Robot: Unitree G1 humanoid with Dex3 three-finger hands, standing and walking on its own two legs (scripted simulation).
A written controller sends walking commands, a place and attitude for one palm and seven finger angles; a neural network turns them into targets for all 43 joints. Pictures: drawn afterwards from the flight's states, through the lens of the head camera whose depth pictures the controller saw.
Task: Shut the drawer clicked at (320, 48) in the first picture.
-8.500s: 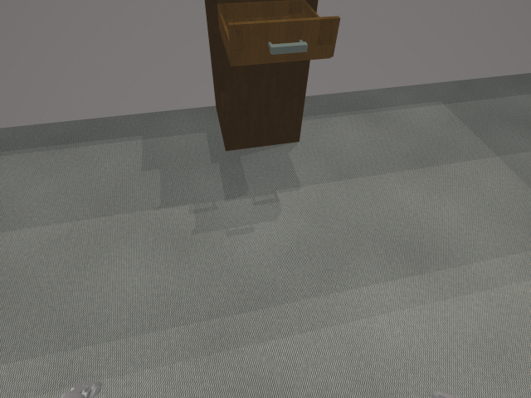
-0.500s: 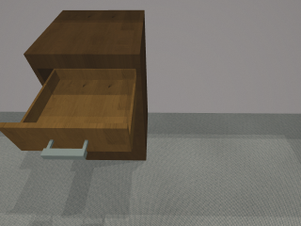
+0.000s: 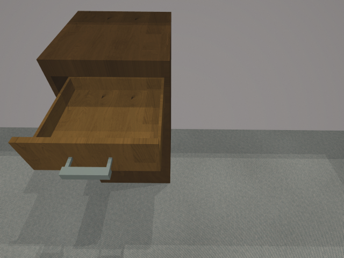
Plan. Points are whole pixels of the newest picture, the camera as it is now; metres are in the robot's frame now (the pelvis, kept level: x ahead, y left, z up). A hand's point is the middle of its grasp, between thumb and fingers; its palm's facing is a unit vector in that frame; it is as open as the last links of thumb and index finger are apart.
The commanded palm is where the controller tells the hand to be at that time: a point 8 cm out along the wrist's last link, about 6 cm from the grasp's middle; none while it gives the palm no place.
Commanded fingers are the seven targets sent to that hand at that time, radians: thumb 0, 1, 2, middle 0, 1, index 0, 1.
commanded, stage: look again from close up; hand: left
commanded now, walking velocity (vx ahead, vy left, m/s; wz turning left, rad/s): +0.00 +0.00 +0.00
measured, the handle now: (88, 166) +0.36 +0.25 -0.03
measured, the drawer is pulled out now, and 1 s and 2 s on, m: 0.30 0.30 0.30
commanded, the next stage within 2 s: shuffle to correct the standing spot in 0.34 s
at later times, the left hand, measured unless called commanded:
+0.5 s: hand out of the picture +0.01 +0.21 -0.17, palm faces +0.00 -0.98 -0.19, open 7.4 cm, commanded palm none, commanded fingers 0.00 0.90 0.90 -0.20 -0.30 -0.20 -0.30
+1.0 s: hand out of the picture +0.05 +0.19 -0.17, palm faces +0.02 -0.98 -0.22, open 7.3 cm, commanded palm none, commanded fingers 0.00 0.90 0.90 -0.20 -0.30 -0.20 -0.30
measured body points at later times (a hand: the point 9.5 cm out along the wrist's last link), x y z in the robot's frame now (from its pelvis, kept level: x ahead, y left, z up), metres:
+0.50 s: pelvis +0.01 +0.05 +0.00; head +0.02 +0.04 +0.45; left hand +0.01 +0.26 -0.15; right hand +0.00 -0.17 -0.16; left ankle +0.00 +0.11 -0.73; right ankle +0.02 -0.10 -0.73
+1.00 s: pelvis +0.05 +0.02 +0.00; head +0.08 +0.01 +0.45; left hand +0.05 +0.24 -0.16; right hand +0.05 -0.20 -0.16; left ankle +0.00 +0.11 -0.73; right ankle +0.02 -0.10 -0.73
